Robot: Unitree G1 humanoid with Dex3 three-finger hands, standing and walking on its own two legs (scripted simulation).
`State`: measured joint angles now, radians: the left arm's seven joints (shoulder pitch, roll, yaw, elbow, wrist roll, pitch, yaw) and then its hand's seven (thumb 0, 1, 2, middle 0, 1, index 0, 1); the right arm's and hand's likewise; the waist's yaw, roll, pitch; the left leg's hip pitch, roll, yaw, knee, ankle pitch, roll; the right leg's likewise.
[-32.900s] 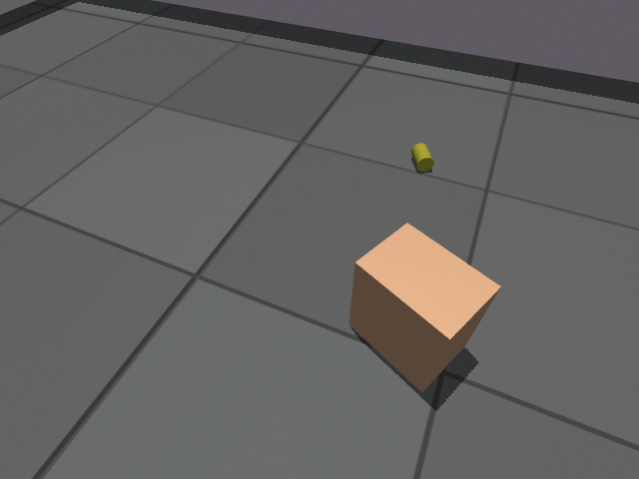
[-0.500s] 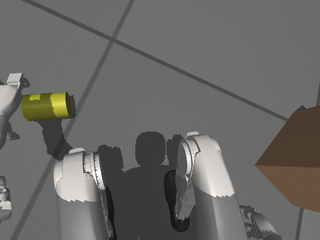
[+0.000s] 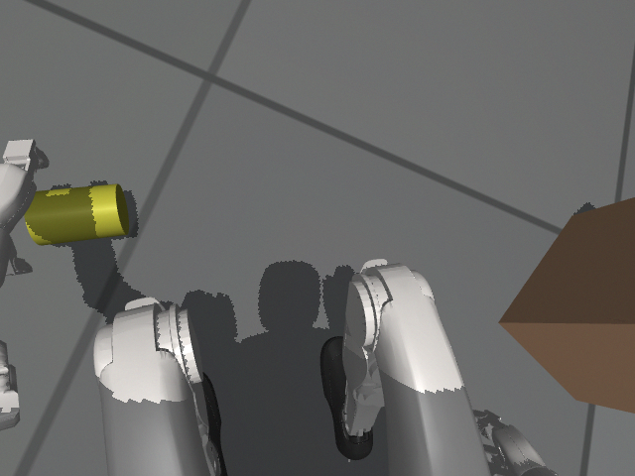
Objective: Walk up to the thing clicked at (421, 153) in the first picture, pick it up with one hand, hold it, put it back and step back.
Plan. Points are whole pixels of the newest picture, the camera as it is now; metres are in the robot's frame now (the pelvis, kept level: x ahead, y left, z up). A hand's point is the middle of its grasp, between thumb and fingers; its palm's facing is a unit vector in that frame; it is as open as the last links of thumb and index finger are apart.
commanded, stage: rise first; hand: left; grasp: from above
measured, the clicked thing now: (80, 214) +0.48 +0.29 -0.29
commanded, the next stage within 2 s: approach in 1.30 s
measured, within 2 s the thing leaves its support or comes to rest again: neither
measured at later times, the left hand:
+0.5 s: hand (5, 221) +0.43 +0.33 -0.16, palm faces -0.44 -0.04 -0.90, open 13.9 cm
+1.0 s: hand (6, 218) +0.44 +0.33 -0.16, palm faces -0.45 -0.04 -0.89, open 13.6 cm
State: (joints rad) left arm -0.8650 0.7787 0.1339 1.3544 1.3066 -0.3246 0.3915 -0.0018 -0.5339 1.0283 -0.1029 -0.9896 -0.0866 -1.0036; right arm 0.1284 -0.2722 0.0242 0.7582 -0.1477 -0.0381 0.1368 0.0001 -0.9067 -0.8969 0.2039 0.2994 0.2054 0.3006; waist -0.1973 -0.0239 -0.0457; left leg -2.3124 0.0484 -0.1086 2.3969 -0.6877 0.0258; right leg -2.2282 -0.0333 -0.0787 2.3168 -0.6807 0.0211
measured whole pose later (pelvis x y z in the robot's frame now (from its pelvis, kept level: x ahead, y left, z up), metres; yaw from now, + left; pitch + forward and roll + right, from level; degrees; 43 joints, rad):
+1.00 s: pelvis -0.01 +0.00 +0.00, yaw +0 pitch +33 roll -8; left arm -0.90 0.82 0.12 1.39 1.31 -0.34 0.36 0.00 -0.45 0.96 -0.19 -0.91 -0.17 -0.93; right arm 0.14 -0.28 0.05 0.76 -0.15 -0.04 0.14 0.00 -0.91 -0.90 0.20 0.30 0.20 0.30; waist -0.22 -0.03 -0.04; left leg -2.32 0.04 -0.12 2.41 -0.67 0.02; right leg -2.23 -0.03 -0.09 2.32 -0.66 0.02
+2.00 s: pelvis +0.00 +0.00 -0.01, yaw -1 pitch +34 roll -8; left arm -0.98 0.75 0.13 1.48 1.30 -0.17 0.44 0.00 -0.54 1.05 -0.11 -0.97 -0.08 -0.99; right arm 0.18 -0.29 0.09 0.72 -0.15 -0.08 0.17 0.00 -0.90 -0.88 0.20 0.30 0.20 0.30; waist -0.30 0.02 -0.02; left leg -2.33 0.05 -0.12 2.41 -0.68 0.02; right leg -2.26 -0.02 -0.08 2.32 -0.66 0.02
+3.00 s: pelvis +0.00 +0.00 -0.04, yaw -4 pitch +29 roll -11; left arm -0.92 0.91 0.18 1.53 1.29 -0.36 0.44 0.00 -0.53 1.00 -0.07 -0.97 -0.06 -0.98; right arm 0.16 -0.31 0.18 0.74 -0.26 -0.12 0.23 0.00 -0.90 -0.89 0.20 0.30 0.20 0.30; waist -0.31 -0.08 0.13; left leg -2.36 0.04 -0.20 2.55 -0.72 0.00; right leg -2.26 0.00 -0.14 2.41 -0.68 0.02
